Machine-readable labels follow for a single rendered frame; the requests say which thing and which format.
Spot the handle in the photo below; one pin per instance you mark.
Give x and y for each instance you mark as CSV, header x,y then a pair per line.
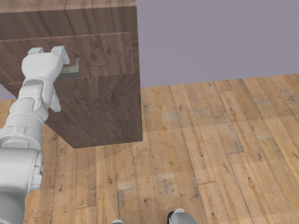
x,y
71,71

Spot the left robot forearm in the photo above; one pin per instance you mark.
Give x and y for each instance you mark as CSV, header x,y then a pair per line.
x,y
27,116

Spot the left robot upper arm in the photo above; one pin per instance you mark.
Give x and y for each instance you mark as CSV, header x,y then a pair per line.
x,y
21,170

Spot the right robot shin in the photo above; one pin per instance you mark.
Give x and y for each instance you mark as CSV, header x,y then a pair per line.
x,y
180,210

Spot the cabinet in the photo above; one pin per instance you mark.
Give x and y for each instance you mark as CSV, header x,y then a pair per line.
x,y
95,110

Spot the robot right thigh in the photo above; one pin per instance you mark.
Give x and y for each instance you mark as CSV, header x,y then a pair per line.
x,y
182,218

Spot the left robot hand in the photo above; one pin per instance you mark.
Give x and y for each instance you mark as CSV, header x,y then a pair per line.
x,y
47,65

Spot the drawer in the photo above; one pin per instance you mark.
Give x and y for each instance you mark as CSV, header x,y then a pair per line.
x,y
99,54

